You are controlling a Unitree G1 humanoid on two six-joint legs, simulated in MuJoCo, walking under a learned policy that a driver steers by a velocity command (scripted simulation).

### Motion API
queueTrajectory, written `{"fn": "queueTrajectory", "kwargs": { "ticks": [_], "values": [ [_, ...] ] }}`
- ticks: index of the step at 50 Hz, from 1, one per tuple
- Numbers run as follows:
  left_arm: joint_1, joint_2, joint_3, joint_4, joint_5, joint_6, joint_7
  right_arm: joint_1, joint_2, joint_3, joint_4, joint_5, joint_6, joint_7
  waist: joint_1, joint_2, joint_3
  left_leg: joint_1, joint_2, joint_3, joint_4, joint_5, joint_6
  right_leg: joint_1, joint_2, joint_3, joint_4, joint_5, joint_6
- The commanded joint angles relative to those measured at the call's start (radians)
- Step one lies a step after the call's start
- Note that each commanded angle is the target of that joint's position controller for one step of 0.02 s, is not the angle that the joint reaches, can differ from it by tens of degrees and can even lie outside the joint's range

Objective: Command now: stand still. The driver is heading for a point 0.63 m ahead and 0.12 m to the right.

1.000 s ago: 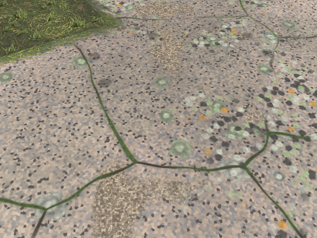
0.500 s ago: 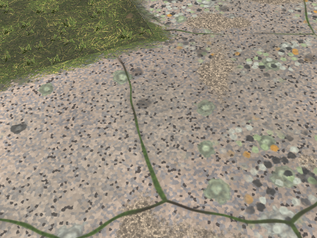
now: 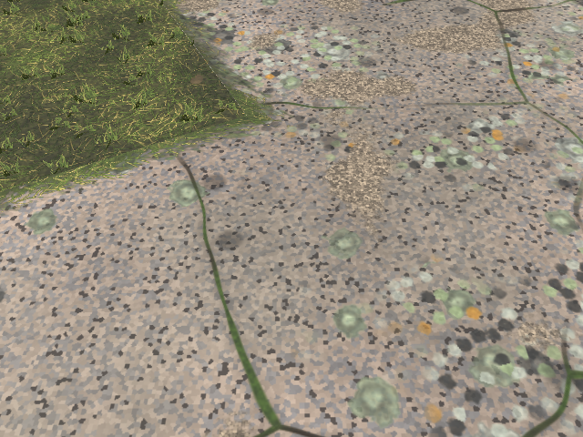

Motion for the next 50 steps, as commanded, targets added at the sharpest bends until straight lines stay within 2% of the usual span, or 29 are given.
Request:
{"fn": "queueTrajectory", "kwargs": {
  "ticks": [1, 4, 15, 26, 50],
  "values": [
    [0.019, 0.092, 0.023, -0.030, -0.004, -0.022, 0.004, 0.024, -0.075, -0.017, -0.020, 0.001, -0.021, -0.004, -0.002, -0.044, 0.040, 0.091, 0.108, -0.151, -0.078, -0.050, 0.018, -0.091, -0.088, 0.111, -0.137, 0.013, -0.041],
    [0.046, 0.085, 0.023, -0.005, 0.003, -0.012, 0.005, 0.027, -0.070, -0.016, 0.008, 0.007, -0.018, -0.009, 0.008, -0.018, 0.052, 0.080, 0.107, -0.148, -0.095, -0.051, 0.011, -0.069, -0.095, 0.110, -0.133, 0.029, -0.045],
    [0.060, 0.063, 0.014, 0.083, -0.001, -0.010, 0.011, 0.058, -0.059, -0.008, 0.105, 0.009, -0.011, -0.019, 0.007, -0.030, 0.060, 0.130, 0.115, -0.144, -0.089, 0.058, 0.012, -0.030, -0.098, 0.097, -0.143, 0.113, -0.040],
    [0.078, 0.042, 0.002, 0.161, -0.002, -0.005, 0.016, 0.079, -0.037, 0.004, 0.183, 0.010, -0.005, -0.024, 0.008, -0.034, 0.079, 0.144, 0.118, -0.141, -0.091, 0.086, 0.010, -0.009, -0.099, 0.088, -0.148, 0.135, -0.038],
    [0.117, 0.010, -0.016, 0.244, -0.003, -0.002, 0.021, 0.125, -0.002, 0.022, 0.262, 0.012, -0.001, -0.028, 0.008, -0.031, 0.107, 0.134, 0.117, -0.141, -0.099, 0.054, 0.007, -0.006, -0.098, 0.081, -0.154, 0.111, -0.037]
  ]
}}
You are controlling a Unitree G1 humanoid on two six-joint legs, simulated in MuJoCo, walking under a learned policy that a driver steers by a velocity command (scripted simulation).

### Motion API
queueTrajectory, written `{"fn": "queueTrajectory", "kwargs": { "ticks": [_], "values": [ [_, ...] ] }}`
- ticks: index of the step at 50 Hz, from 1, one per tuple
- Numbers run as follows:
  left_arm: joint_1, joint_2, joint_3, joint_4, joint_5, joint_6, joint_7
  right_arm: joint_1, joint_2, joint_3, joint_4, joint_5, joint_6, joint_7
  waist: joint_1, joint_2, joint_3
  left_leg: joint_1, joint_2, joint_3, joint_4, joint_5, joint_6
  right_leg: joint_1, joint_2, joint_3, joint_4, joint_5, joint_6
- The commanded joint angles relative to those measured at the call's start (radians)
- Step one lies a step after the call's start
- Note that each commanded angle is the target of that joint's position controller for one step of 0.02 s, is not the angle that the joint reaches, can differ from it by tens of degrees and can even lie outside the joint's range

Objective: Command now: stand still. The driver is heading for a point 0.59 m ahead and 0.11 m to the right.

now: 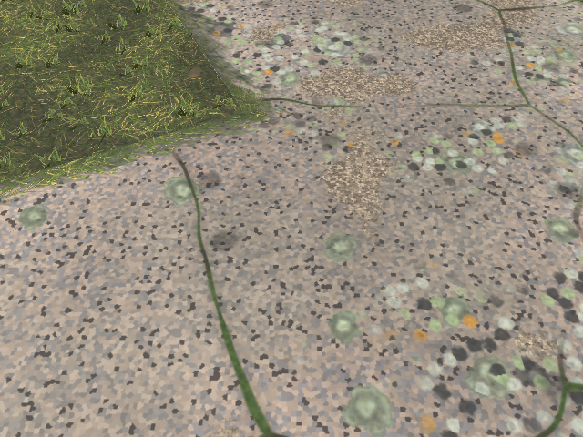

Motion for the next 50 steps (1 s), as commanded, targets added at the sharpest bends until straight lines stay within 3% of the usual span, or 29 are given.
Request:
{"fn": "queueTrajectory", "kwargs": {
  "ticks": [1, 50],
  "values": [
    [0.094, 0.057, 0.006, 0.003, 0.000, -0.003, 0.002, 0.077, -0.066, -0.008, -0.003, 0.000, -0.004, -0.002, 0.000, 0.000, 0.076, 0.038, 0.121, -0.124, -0.057, 0.094, 0.021, -0.119, -0.098, 0.080, -0.075, 0.131, -0.026],
    [0.137, 0.043, -0.002, 0.017, -0.003, -0.011, 0.001, 0.121, -0.051, 0.002, 0.009, 0.002, -0.009, -0.002, 0.000, -0.001, 0.083, 0.041, 0.127, -0.114, -0.036, 0.145, 0.018, -0.099, -0.103, 0.078, -0.075, 0.184, -0.027]
  ]
}}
